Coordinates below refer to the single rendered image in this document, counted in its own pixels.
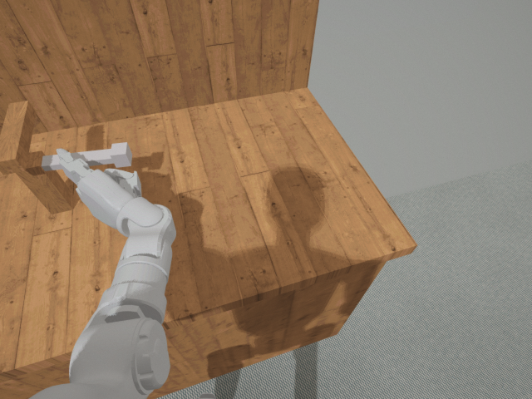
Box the left robot forearm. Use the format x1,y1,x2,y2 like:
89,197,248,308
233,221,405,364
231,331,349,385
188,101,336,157
69,197,176,383

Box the left robot upper arm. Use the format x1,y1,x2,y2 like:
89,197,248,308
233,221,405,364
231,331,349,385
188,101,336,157
29,318,170,399

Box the counter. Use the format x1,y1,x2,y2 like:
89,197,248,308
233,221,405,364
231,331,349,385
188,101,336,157
0,0,417,399

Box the tap lever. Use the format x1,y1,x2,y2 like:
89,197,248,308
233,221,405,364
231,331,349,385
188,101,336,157
42,142,132,171

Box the left robot hand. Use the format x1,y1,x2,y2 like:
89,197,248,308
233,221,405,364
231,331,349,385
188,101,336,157
57,149,141,229

